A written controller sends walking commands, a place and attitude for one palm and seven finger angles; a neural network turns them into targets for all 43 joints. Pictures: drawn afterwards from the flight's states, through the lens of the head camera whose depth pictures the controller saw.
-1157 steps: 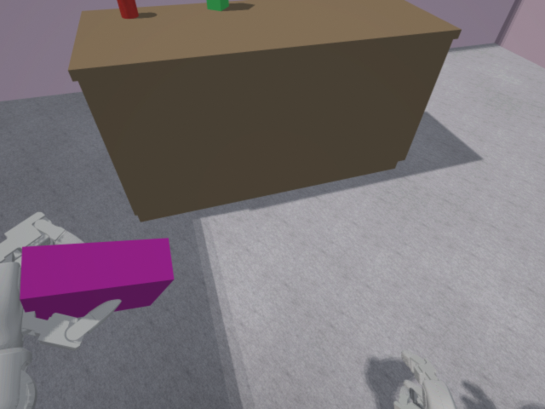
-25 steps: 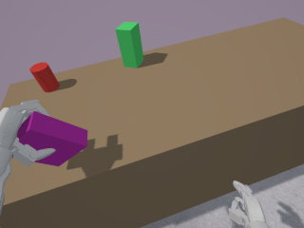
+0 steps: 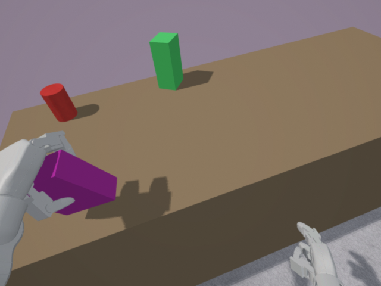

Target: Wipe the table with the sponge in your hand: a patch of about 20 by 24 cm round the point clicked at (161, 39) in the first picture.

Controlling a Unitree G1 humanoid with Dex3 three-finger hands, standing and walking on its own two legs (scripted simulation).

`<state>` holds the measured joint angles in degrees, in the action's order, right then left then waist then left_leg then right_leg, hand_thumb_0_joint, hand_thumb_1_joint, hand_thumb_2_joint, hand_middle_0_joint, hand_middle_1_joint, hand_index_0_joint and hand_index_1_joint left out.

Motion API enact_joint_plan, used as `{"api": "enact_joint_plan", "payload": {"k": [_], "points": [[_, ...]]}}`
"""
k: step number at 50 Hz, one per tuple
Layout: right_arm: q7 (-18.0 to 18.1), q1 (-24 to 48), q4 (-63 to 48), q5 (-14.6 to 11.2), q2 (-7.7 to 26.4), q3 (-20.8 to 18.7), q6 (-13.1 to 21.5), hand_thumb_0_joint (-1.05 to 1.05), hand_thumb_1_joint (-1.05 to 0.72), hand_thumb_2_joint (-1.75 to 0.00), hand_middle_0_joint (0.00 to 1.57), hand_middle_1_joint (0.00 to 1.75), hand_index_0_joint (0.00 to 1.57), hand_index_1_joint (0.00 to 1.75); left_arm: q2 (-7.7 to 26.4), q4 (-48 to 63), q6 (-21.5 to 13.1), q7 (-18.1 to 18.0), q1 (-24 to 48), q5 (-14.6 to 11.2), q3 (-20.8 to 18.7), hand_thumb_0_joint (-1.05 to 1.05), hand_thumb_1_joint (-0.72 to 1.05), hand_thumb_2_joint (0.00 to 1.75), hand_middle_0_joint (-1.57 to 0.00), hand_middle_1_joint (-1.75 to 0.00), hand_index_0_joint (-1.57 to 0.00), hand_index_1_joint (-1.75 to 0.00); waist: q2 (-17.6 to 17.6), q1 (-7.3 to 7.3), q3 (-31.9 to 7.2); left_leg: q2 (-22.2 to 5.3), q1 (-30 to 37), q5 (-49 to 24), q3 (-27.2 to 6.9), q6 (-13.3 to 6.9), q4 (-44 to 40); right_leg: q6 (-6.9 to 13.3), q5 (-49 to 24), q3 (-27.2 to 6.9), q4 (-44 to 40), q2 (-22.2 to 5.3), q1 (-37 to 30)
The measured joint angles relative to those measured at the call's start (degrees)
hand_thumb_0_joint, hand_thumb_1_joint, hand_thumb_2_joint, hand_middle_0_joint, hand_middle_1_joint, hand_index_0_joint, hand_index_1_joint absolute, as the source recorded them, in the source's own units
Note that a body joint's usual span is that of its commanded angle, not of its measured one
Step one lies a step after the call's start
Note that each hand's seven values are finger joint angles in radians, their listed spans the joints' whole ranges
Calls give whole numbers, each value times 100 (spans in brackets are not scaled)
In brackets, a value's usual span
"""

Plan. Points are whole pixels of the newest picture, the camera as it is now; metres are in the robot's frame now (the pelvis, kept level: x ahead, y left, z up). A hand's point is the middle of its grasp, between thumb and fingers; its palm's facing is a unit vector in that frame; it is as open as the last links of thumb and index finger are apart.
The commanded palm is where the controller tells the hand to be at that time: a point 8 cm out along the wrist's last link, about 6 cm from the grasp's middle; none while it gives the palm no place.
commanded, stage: turn the palm down, sponge in hand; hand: left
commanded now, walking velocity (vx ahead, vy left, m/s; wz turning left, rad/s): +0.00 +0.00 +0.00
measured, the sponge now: (74, 190) +0.24 +0.26 +0.12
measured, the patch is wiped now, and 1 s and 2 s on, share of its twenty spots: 0.00 0.00 0.00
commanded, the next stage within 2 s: move the sponge above the wiping area in 1.06 s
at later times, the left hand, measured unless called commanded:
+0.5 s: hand (27, 160) +0.23 +0.30 +0.22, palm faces +0.28 -0.12 -0.95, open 9.1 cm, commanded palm +0.18 +0.31 +0.28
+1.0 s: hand (20, 153) +0.23 +0.29 +0.24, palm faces +0.33 -0.01 -0.94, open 9.1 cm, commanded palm +0.17 +0.27 +0.28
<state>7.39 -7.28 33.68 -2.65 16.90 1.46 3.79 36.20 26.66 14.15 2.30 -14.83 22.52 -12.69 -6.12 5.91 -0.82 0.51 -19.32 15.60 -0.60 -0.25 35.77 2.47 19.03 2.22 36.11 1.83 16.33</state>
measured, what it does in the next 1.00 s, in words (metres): stands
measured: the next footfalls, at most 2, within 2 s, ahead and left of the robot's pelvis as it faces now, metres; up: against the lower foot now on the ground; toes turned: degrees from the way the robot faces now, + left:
none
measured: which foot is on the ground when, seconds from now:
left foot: down 0.00-1.00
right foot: down 0.00-1.00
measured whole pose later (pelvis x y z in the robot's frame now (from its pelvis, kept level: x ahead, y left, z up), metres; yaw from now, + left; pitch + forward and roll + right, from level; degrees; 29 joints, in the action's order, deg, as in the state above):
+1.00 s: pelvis -0.02 -0.01 +0.01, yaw +0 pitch -5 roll +0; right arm 4.4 2.7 38.9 -3.2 15.3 5.3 0.6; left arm 37.1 18.1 28.7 3.6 3.5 44.1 -2.0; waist -8.3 9.1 0.0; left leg 0.2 -11.8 10.3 -0.9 0.5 27.5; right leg 3.4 14.5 2.3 29.2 2.2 9.5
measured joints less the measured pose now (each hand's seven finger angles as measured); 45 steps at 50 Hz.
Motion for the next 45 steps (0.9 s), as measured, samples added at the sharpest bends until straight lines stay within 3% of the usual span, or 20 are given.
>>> {"api": "enact_joint_plan", "payload": {"k": [3,7,11,15,19,23,28,33,39,42,45], "points": [[-45,179,36,31,-166,114,10,1,-90,-90,20,30,20,30,47,89,32,-201,234,294,243,0,-42,105,-82,-140,-83,-140,28,35,-40,33,94,-53,7,-37,-90,-44,-71,-8,-124,-33,-113],[-145,475,123,-25,-287,282,-137,1,-90,-90,20,30,20,30,95,-252,632,-356,851,528,279,0,-42,105,-82,-140,-83,-140,-26,111,-52,79,268,-169,44,-87,-284,-102,-199,-46,-321,-80,-283],[-181,705,141,-120,-319,450,-285,1,-90,-90,21,30,20,30,99,-663,1271,-131,1338,800,241,0,-42,105,-82,-140,-83,-140,-64,151,-23,147,379,-322,58,-151,-506,-160,-323,-59,-496,-148,-380],[-131,736,104,-200,-287,428,-304,1,-90,-90,21,30,19,30,-61,-669,1613,228,1507,1155,548,0,-42,106,-82,-140,-83,-141,-32,184,88,214,440,-445,49,-201,-660,-200,-404,-48,-592,-215,-425],[-160,799,146,-118,-223,432,-271,1,-90,-90,21,30,19,30,-201,-339,1558,476,1401,1544,1074,0,-42,106,-82,-140,-83,-141,18,216,224,240,509,-486,90,-235,-717,-202,-428,-89,-595,-241,-457],[-211,855,227,11,-205,422,-284,1,-90,-90,21,30,19,30,-20,-45,1375,427,1379,1883,1334,0,-42,106,-82,-140,-83,-140,15,252,261,229,606,-482,141,-232,-746,-170,-422,-143,-588,-230,-521],[-295,926,372,-18,-219,436,-395,1,-90,-90,21,30,20,31,185,-244,1445,170,1721,1877,937,0,-42,106,-83,-140,-84,-140,-45,259,144,193,683,-532,131,-183,-848,-167,-473,-141,-686,-194,-593],[-348,922,318,-143,-218,458,-468,1,-90,-90,21,30,20,30,9,-608,1701,198,1828,1861,613,0,-42,106,-82,-140,-83,-140,-88,213,67,151,601,-607,52,-123,-908,-125,-535,-63,-758,-149,-533],[-318,887,258,-123,-178,423,-341,1,-90,-90,21,30,20,30,-418,-415,1678,323,1286,1916,1155,0,-42,106,-82,-141,-83,-141,-112,229,181,107,557,-583,4,-68,-822,-49,-490,-15,-656,-103,-486],[-274,886,314,-8,-158,407,-268,1,-90,-90,21,30,20,30,-322,-264,1515,311,1150,2028,1480,0,-42,106,-82,-140,-83,-140,-125,286,211,75,607,-522,3,-34,-751,-2,-431,-16,-585,-69,-533],[-260,916,417,35,-154,397,-260,1,-90,-90,21,30,20,30,-68,-313,1384,220,1259,2153,1509,0,-43,106,-83,-140,-84,-140,-160,342,182,30,697,-491,5,8,-751,44,-412,-23,-596,-23,-619]]}}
